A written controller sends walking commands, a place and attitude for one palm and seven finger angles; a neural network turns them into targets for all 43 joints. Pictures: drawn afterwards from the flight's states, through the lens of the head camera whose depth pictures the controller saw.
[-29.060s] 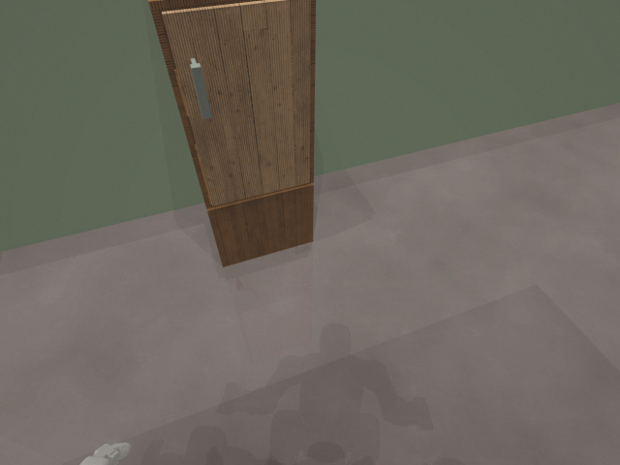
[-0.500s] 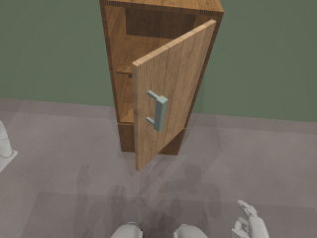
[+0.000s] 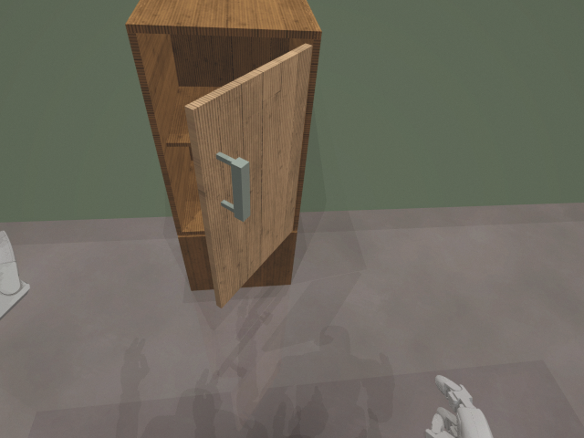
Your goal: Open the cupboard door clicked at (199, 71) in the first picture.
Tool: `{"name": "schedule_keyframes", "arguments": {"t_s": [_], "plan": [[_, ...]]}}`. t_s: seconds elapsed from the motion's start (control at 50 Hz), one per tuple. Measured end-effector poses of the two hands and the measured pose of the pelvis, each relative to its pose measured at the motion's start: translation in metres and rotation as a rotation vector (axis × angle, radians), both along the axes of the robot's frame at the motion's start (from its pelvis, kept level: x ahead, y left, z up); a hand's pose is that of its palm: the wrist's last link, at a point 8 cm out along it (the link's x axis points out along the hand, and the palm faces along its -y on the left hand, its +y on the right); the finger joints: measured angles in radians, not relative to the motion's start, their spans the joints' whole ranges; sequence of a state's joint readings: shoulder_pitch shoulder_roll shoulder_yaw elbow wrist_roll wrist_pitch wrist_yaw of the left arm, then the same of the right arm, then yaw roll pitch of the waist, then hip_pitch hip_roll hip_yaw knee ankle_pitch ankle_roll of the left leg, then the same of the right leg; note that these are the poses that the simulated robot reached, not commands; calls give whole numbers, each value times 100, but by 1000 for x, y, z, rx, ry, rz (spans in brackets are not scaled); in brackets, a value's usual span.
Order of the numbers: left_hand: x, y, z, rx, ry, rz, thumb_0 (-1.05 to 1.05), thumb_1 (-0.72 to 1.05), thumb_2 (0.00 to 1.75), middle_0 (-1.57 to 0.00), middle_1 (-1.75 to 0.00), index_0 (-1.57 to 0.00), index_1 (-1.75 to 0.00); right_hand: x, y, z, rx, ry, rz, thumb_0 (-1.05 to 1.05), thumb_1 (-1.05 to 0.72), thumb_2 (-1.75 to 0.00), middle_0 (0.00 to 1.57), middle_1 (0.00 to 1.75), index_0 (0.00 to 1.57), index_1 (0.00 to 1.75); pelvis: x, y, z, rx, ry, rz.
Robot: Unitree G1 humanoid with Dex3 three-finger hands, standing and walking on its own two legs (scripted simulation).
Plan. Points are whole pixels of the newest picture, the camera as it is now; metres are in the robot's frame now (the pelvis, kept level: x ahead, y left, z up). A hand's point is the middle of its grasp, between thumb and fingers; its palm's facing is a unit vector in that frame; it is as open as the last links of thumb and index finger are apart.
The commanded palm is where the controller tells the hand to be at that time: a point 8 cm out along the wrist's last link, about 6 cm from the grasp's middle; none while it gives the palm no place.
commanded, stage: stop stepping back and stand still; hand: left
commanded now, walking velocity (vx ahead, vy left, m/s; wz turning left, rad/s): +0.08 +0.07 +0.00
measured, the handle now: (232, 186) +0.54 +0.13 +0.03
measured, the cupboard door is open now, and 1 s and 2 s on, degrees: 50 50 50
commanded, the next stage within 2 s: let the arm hang, fingers relaxed in 0.60 s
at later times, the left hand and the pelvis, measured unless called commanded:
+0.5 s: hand out of the picture +0.12 +0.28 +0.18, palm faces +0.50 -0.73 -0.46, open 7.4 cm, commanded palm +0.06 +0.31 +0.19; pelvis -0.06 +0.00 +0.01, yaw +3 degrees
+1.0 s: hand out of the picture -0.02 +0.17 -0.15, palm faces +0.19 -0.96 -0.18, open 7.0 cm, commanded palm none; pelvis -0.08 -0.01 +0.00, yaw +8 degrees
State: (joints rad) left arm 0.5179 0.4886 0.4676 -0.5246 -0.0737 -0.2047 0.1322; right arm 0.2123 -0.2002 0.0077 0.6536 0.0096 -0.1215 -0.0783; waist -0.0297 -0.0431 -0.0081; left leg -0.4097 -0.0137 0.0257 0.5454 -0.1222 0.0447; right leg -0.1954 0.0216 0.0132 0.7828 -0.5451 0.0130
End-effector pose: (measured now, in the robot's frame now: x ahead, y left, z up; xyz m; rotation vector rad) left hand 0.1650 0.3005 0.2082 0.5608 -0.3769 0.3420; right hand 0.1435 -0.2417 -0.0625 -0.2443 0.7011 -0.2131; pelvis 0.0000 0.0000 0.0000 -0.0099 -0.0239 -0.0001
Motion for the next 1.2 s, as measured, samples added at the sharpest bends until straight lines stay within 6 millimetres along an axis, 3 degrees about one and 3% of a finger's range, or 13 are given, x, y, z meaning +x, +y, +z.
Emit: {"name": "schedule_keyframes", "arguments": {"t_s": [0.12, 0.2, 0.26, 0.42, 0.56, 0.7, 0.76, 0.82, 0.88, 0.94, 0.98, 1.06, 1.2], "plan": [[-36, -9, -13, -10, 104, 60, 1, 89, 89, -21, -30, -21, -31, -43, -15, -1, 17, 5, -2, 2, -90, -90, 20, 30, 20, 30, -33, -13, 3, 4, -26, 41], [-71, -22, -10, -21, 106, 54, 1, 89, 89, -21, -30, -22, -31, -68, -22, -6, 3, 105, 6, 2, -90, -90, 20, 30, 20, 30, -42, -14, 10, 31, 1, 15], [-82, -16, -5, -26, 68, 87, 1, 88, 89, -21, -30, -22, -31, -79, -21, -5, -13, 135, 8, 2, -90, -90, 20, 30, 20, 30, -45, -13, 16, 35, 25, 25], [-83, 17, -14, -58, 30, 173, 1, 89, 89, -21, -30, -21, -31, -69, 2, -10, -19, 74, 38, 2, -90, -90, 20, 30, 20, 30, -61, 6, 6, 20, 17, 66], [-87, -2, -2, 17, 49, 119, 1, 89, 89, -21, -30, -21, -31, -54, 36, -11, 105, -4, 118, 2, -90, -90, 20, 30, 20, 30, -65, -2, 4, 28, -3, 61], [-96, -8, -4, 8, 104, 139, 1, 89, 89, -21, -30, -22, -31, -50, 32, -21, 131, 55, 128, 2, -90, -90, 21, 30, 20, 30, -67, -7, 7, 9, 9, 69], [-88, 9, -55, -75, 304, 195, 0, 89, 89, -21, -30, -21, -31, -54, 23, -33, 136, 134, 157, 1, -90, -90, 20, 30, 20, 30, -69, -3, 8, 15, 28, 115], [-89, 15, -150, -283, 631, 262, 0, 90, 90, -20, -30, -20, -30, -66, 18, -54, 122, 230, 165, 1, -90, -90, 20, 30, 20, 30, -73, 4, 0, 8, 28, 147], [-115, -9, -248, -447, 980, 270, 0, 90, 90, -19, -30, -20, -30, -88, 15, -71, 97, 318, 162, 1, -90, -90, 20, 30, 20, 30, -77, 5, -10, 21, 29, 140], [-161, -57, -313, -584, 1285, 247, 0, 91, 89, -19, -30, -20, -30, -114, 11, -75, 82, 413, 152, 1, -90, -90, 20, 30, 20, 30, -78, -1, -9, 42, 15, 132], [-193, -86, -333, -675, 1401, 252, 0, 92, 89, -20, -30, -20, -30, -131, 8, -75, 82, 479, 135, 1, -90, -90, 20, 30, 20, 30, -79, -6, -5, 36, 9, 133], [-225, -80, -334, -701, 1426, 339, -6, 102, 89, -21, -30, -21, -30, -161, 4, -71, 79, 603, 108, 1, -90, -90, 20, 30, 20, 30, -82, -14, 3, 22, 5, 156], [-266, -66, -329, -680, 1563, 415, -3, 96, 89, -20, -30, -21, -30, -201, 11, -72, 111, 697, 56, 1, -91, -90, 20, 30, 19, 30, -83, -8, 13, 4, -10, 149]]}}
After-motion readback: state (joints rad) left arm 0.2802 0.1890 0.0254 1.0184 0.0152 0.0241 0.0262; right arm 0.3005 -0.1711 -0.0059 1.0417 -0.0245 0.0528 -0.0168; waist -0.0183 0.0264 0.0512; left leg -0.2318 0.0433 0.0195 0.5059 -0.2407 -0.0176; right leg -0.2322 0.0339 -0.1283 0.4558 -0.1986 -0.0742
